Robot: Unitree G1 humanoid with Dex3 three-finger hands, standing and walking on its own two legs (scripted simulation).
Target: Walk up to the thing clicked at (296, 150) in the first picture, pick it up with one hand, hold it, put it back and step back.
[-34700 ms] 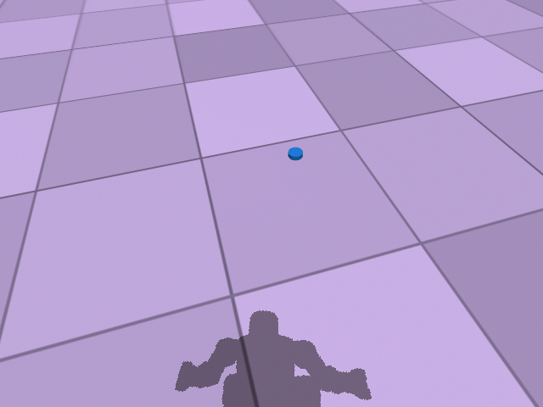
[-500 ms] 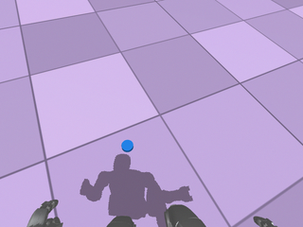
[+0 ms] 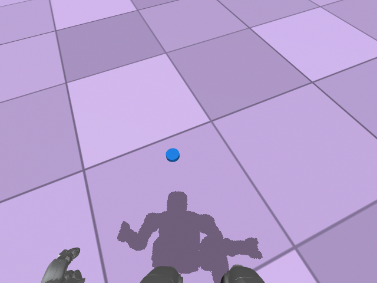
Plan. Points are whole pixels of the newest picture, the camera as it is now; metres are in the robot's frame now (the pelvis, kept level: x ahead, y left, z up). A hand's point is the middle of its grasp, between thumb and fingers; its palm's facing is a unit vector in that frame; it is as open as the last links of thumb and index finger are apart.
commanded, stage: step back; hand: left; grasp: from above
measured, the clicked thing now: (172, 155) +0.82 +0.18 -0.74
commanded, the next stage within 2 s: stand in 1.54 s
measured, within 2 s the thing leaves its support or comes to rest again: neither
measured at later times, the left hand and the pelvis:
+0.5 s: hand out of the picture -0.11 +0.25 -0.14, palm faces -0.04 -0.90 -0.42, open 7.4 cm; pelvis -0.18 -0.03 +0.00, yaw -4 degrees
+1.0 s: hand out of the picture -0.14 +0.25 -0.14, palm faces +0.01 -0.91 -0.41, open 7.4 cm; pelvis -0.20 -0.03 +0.01, yaw +0 degrees
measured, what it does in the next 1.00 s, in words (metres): walks backwards: left foot, then right foot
